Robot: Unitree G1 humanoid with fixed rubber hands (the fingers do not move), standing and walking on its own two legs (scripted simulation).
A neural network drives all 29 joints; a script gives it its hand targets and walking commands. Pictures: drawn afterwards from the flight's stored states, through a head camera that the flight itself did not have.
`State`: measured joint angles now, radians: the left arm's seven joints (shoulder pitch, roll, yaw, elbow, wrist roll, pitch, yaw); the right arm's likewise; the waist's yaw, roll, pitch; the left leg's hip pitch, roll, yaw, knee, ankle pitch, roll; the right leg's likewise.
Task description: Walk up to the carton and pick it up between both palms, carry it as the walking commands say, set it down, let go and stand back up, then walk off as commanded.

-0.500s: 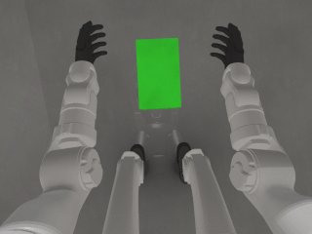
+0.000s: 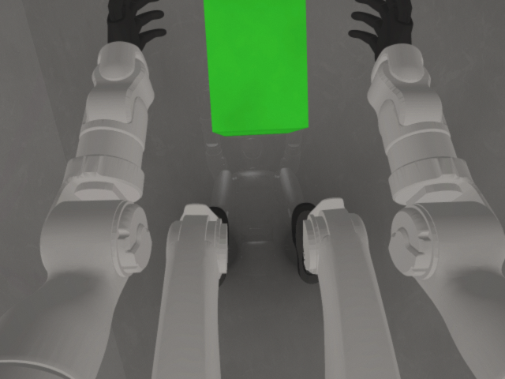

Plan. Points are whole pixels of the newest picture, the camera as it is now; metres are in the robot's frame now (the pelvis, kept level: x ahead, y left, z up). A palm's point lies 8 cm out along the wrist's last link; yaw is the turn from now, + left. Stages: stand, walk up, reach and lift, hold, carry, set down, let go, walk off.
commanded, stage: reach and lift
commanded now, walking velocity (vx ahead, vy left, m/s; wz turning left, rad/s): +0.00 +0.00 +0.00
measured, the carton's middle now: (255, 67) +0.54 +0.00 -0.35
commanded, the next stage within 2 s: none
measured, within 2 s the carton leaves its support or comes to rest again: leaves its support in 1.94 s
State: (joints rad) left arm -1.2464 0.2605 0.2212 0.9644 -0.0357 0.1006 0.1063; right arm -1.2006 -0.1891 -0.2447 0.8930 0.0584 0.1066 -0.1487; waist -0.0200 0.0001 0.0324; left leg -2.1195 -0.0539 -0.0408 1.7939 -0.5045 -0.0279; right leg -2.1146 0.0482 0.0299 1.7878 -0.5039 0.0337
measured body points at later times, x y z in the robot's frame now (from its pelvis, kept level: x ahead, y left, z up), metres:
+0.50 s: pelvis -0.01 +0.00 -0.09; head +0.36 +0.01 +0.15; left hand +0.54 +0.16 -0.29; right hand +0.53 -0.16 -0.28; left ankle +0.10 +0.12 -0.44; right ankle +0.10 -0.12 -0.44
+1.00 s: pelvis -0.01 +0.00 -0.10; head +0.36 +0.00 +0.15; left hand +0.54 +0.16 -0.29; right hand +0.53 -0.16 -0.29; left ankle +0.10 +0.12 -0.44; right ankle +0.10 -0.12 -0.44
